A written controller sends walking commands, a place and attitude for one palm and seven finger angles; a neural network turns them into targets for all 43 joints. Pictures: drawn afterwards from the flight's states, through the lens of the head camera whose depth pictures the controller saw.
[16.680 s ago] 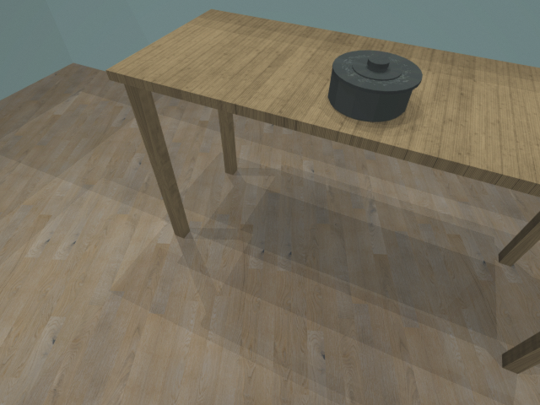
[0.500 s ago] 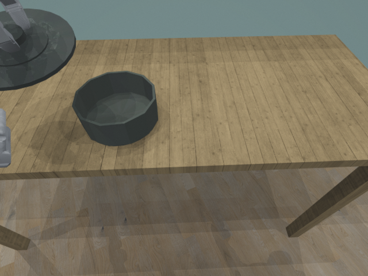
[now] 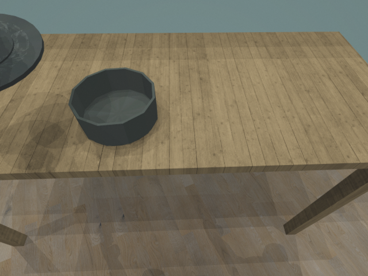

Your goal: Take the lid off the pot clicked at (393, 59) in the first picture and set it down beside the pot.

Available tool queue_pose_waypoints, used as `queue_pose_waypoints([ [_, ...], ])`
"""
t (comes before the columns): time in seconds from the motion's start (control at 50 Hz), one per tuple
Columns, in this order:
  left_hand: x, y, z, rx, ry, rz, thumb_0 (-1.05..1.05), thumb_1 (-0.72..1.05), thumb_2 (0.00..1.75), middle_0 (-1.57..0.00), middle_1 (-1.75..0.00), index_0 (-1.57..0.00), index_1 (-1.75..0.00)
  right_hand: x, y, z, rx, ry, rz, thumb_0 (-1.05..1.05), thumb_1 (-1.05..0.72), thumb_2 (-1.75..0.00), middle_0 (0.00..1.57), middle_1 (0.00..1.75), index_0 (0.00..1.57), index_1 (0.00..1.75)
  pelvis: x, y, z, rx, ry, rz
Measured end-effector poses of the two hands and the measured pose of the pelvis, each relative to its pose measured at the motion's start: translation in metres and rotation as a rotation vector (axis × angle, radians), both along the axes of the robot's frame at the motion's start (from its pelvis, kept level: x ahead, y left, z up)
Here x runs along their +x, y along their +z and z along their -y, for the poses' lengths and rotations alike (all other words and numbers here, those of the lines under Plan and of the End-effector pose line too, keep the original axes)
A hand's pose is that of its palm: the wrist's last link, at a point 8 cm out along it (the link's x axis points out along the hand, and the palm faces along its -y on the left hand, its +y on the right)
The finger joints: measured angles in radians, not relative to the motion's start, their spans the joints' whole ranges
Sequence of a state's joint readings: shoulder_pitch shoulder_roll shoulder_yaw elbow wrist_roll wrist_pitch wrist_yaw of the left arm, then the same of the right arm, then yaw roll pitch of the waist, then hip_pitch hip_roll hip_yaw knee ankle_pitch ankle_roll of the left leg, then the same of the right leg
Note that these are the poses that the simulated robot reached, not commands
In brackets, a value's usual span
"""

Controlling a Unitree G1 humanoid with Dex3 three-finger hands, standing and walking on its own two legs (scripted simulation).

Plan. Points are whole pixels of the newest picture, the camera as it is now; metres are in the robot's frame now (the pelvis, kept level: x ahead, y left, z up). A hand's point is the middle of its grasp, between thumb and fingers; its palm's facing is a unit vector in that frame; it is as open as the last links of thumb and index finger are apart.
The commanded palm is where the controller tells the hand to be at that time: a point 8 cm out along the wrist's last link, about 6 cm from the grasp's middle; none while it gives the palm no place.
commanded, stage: move the lid sideways beside the pot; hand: left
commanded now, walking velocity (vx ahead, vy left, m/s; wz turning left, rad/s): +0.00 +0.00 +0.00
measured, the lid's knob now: out of the picture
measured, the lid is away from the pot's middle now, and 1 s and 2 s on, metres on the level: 0.20 0.22 0.23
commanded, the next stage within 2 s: lower the lid onto the table in 0.46 s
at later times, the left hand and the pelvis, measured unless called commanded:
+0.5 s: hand out of the picture +0.45 +0.36 +0.29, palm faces -0.20 -0.19 -0.96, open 7.9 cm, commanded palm +0.47 +0.36 +0.36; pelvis +0.01 +0.00 +0.00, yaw +0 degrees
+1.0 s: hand out of the picture +0.45 +0.36 +0.26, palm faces -0.22 -0.29 -0.93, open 7.9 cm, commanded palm +0.47 +0.37 +0.33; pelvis +0.01 +0.00 +0.00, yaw +0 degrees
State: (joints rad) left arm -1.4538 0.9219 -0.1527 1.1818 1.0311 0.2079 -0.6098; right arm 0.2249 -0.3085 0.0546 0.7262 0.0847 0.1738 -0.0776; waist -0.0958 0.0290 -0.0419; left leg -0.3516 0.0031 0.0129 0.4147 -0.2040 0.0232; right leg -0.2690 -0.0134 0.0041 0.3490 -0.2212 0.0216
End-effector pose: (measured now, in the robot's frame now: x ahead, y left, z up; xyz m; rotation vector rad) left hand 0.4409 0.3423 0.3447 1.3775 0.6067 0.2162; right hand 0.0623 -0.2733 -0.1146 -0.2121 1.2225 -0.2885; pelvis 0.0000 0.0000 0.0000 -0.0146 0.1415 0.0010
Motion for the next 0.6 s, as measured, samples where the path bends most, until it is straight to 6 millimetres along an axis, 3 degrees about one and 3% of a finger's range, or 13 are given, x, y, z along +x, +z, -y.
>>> queue_pose_waypoints([
  [0.32, 0.001, -0.001, -0.026, 0.007, 0.058, -0.004, 0.01, 0.23, 0.68, -0.63, -1.01, -0.63, -1.01, -0.008, -0.004, -0.004, 0.009, -0.011, -0.060, 0.00, -0.90, -0.90, 0.21, 0.30, 0.20, 0.30, 0.007, 0.000, -0.004, -0.004, 0.001, -0.017],
  [0.6, 0.006, 0.001, -0.011, 0.002, 0.030, -0.004, 0.01, 0.23, 0.68, -0.63, -1.01, -0.63, -1.01, -0.007, -0.005, -0.003, 0.015, -0.010, -0.044, 0.00, -0.90, -0.90, 0.21, 0.30, 0.20, 0.30, 0.005, 0.000, -0.002, -0.004, 0.002, -0.014],
])
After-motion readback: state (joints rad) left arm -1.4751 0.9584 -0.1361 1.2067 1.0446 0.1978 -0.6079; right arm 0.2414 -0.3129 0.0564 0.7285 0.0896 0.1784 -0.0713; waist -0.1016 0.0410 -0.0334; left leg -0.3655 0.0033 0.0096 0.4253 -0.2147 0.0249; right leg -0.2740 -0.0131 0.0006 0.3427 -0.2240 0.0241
